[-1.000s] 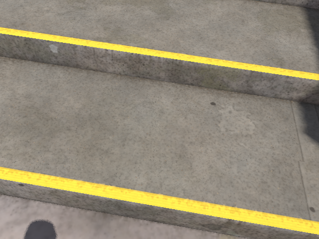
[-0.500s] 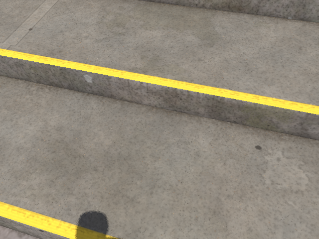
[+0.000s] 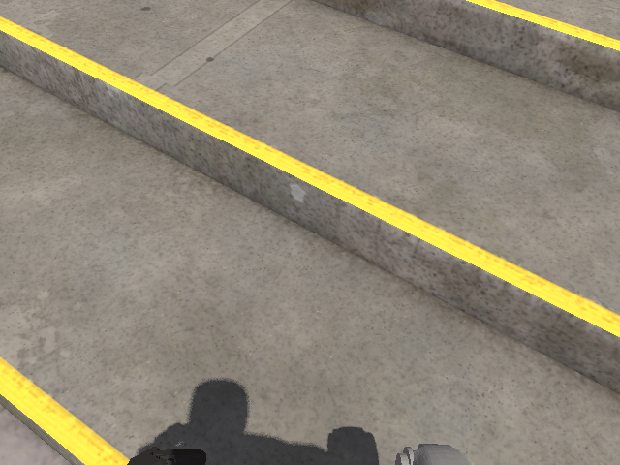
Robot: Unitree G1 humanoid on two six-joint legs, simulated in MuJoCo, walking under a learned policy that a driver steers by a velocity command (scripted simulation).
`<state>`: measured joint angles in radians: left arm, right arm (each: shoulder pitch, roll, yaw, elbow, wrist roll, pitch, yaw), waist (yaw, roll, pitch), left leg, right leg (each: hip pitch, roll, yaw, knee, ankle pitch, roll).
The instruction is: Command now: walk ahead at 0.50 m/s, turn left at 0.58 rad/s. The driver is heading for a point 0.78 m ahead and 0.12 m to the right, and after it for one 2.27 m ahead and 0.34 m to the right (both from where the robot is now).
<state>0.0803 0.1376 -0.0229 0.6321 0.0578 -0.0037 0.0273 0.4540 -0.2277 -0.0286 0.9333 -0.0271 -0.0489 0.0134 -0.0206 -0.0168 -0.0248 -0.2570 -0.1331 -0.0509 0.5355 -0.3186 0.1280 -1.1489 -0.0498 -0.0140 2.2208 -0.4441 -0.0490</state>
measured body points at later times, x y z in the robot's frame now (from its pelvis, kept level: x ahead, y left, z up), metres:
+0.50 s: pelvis +0.29 -0.04 +0.14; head +0.30 -0.04 +0.59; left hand +0.22 +0.18 -0.01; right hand +0.51 -0.23 +0.05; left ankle +0.37 +0.14 -0.44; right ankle +0.27 -0.11 -0.58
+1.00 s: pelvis +0.59 +0.00 +0.17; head +0.59 +0.00 +0.62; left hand +0.78 +0.21 +0.05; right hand +0.57 -0.26 +0.04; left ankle +0.59 +0.11 -0.58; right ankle +0.62 -0.15 -0.48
